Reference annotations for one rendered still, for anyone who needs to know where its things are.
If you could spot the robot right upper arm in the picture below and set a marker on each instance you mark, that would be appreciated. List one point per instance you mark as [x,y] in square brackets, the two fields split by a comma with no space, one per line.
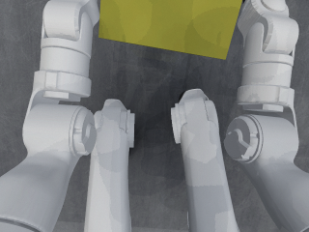
[265,148]

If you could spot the carton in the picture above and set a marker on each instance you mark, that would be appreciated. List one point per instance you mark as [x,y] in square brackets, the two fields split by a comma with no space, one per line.
[198,27]

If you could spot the right robot thigh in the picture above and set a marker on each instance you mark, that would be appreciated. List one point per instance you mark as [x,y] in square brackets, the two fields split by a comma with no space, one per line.
[209,203]

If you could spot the left robot forearm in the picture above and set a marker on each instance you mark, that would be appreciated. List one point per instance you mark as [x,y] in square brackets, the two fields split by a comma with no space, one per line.
[66,50]

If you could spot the right robot forearm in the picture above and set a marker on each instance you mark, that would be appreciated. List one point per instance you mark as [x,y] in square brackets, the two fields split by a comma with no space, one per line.
[269,39]

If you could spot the robot left shin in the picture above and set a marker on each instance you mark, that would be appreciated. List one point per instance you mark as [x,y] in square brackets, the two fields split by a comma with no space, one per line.
[107,103]

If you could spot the robot left upper arm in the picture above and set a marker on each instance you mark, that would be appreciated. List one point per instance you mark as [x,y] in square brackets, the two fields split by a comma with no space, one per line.
[33,193]

